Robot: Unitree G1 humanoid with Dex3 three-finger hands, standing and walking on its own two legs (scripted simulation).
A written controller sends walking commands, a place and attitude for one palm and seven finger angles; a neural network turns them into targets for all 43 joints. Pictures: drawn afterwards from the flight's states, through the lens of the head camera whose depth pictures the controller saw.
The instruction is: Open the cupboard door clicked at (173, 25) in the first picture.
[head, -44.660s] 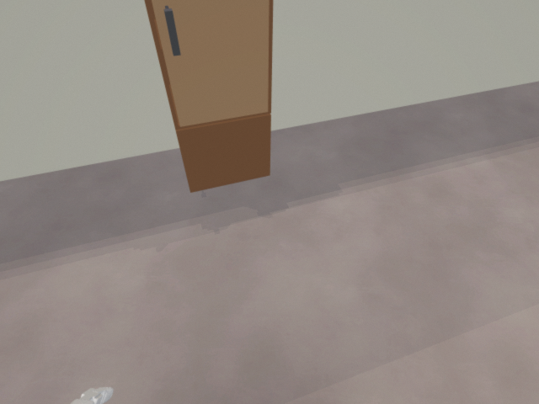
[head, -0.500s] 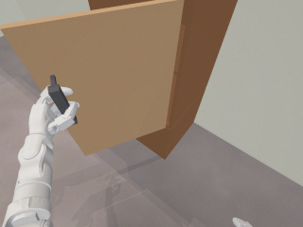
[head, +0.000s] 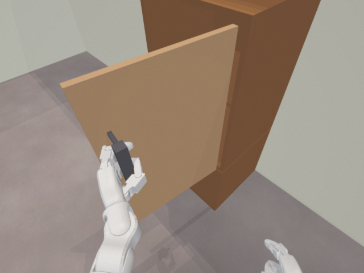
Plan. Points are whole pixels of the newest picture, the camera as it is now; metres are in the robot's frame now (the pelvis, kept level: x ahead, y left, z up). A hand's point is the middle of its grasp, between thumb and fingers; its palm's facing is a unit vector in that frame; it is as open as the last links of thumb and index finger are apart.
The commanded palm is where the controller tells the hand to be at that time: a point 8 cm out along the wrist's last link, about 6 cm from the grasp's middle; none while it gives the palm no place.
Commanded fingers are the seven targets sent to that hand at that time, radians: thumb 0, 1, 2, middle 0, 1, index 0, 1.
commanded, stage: pull the door open along its arc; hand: left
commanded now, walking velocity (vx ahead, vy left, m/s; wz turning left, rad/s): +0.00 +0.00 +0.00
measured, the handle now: (122, 159) +0.35 +0.16 +0.08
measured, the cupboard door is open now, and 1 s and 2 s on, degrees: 82 88 91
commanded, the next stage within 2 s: open thumb and fingers to let go in 0.04 s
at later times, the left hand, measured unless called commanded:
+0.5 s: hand (147, 182) +0.29 +0.09 +0.08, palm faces +0.40 -0.92 +0.01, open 9.3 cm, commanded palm +0.24 +0.13 +0.07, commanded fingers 0.00 -0.43 0.33 -0.31 -1.21 -0.31 -1.21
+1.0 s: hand (148, 183) +0.28 +0.09 +0.08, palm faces +0.36 -0.93 +0.00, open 14.7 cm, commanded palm +0.24 +0.13 +0.07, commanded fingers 0.00 -0.50 0.30 -0.15 -0.30 -0.15 -0.30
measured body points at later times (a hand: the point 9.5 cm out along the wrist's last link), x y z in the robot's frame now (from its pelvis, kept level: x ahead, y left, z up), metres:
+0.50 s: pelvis -0.01 +0.00 +0.00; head -0.01 -0.02 +0.45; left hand +0.26 +0.14 +0.08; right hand +0.17 -0.21 -0.10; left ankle -0.01 +0.14 -0.71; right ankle -0.01 -0.10 -0.71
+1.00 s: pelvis -0.02 +0.02 -0.01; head -0.02 +0.00 +0.44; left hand +0.26 +0.14 +0.08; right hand +0.15 -0.20 -0.10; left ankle -0.01 +0.15 -0.71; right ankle -0.01 -0.10 -0.71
